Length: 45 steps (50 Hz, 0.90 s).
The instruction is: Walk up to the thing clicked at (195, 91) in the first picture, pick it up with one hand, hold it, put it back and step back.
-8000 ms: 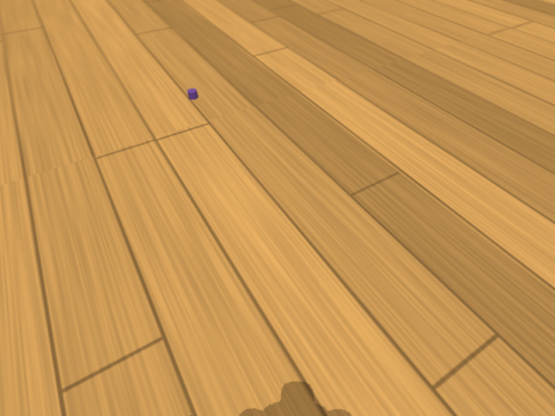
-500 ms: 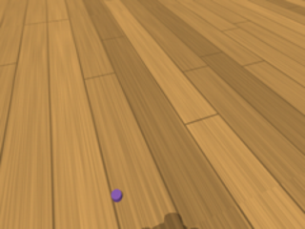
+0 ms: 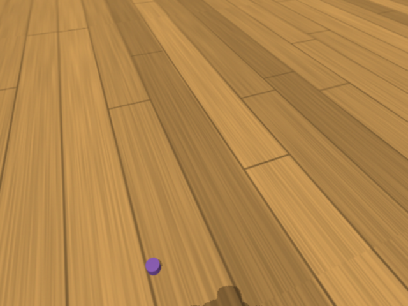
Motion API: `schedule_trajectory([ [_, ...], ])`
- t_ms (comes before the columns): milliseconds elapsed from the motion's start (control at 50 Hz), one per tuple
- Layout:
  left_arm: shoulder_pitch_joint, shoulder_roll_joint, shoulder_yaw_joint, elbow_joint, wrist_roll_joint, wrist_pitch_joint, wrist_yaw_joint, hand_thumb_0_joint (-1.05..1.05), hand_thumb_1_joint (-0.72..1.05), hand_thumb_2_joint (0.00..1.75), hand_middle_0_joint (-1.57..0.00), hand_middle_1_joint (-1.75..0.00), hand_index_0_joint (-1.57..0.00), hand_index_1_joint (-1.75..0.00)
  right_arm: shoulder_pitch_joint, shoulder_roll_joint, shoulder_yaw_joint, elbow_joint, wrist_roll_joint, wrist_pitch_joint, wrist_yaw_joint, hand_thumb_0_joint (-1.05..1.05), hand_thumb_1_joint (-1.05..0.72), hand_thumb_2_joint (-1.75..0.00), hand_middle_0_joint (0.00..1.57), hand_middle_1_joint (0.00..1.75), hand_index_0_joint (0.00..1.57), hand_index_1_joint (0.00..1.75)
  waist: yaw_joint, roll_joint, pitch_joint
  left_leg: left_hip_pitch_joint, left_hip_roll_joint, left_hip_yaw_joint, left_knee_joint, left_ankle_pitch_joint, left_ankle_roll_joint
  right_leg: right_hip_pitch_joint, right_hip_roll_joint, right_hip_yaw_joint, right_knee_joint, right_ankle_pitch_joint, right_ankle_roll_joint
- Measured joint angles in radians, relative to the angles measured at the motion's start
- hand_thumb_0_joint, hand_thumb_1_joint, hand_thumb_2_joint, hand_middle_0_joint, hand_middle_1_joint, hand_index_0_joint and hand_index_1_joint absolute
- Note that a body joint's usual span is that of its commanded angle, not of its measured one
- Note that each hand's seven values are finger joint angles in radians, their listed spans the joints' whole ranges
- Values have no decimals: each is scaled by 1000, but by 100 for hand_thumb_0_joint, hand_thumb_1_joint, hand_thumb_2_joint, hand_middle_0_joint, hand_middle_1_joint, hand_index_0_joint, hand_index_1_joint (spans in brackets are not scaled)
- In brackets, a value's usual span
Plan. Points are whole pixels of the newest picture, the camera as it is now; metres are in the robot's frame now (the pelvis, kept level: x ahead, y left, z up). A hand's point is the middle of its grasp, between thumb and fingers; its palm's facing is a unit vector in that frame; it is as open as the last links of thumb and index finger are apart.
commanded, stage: stand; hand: left
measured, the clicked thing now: (153, 266) +0.46 +0.26 -0.76
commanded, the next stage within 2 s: walk up in 1.98 s
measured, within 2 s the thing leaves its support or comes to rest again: neither
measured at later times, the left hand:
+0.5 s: hand out of the picture +0.10 +0.24 -0.15, palm faces -0.01 -0.94 -0.34, open 7.3 cm
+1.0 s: hand out of the picture +0.10 +0.24 -0.15, palm faces +0.00 -0.94 -0.35, open 7.3 cm
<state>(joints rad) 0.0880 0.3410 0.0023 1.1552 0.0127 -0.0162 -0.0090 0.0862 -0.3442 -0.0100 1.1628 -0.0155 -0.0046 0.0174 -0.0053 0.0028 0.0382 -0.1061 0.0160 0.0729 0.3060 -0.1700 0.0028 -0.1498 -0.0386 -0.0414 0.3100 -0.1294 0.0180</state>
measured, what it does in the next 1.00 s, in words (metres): stands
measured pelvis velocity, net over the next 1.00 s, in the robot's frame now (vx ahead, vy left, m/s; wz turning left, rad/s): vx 0.02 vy -0.01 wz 0.01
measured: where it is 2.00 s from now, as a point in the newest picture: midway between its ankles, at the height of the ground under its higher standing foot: outside the picture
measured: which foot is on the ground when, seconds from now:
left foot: down 0.00-1.00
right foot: down 0.00-1.00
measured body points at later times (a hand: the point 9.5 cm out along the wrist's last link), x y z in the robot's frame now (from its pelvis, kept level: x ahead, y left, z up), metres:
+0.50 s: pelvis +0.02 -0.01 +0.00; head +0.03 -0.01 +0.45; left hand +0.10 +0.29 -0.13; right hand +0.10 -0.31 -0.13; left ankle +0.00 +0.11 -0.75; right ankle +0.03 -0.13 -0.75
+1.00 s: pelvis +0.02 -0.01 +0.00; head +0.03 -0.02 +0.45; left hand +0.10 +0.29 -0.13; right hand +0.11 -0.31 -0.13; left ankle +0.00 +0.11 -0.75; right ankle +0.03 -0.13 -0.75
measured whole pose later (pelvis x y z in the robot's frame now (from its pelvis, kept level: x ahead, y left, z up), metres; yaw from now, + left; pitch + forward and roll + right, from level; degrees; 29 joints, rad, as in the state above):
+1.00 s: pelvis +0.02 -0.01 +0.00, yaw +1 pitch -2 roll +0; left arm 0.09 0.35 0.00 1.15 0.01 -0.02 -0.01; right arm 0.09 -0.35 0.00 1.15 -0.01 -0.01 0.01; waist 0.00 0.01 0.04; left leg -0.06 0.03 0.05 0.28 -0.19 -0.02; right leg -0.10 -0.02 -0.06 0.29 -0.16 0.00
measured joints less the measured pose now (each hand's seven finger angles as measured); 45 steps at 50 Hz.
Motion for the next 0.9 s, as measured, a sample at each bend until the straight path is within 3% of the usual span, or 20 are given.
schedule_trajectory([
  [900, 1, 4, 1, -4, -3, -1, 4, 0, 91, 90, -21, -30, -21, -30, 4, -4, 11, -16, 3, -4, -10, 1, -90, -90, 20, 30, 21, 30, 3, 8, -2, 47, 17, -21, -27, -20, -19, 53, 17, -23, -25, -30, -14],
])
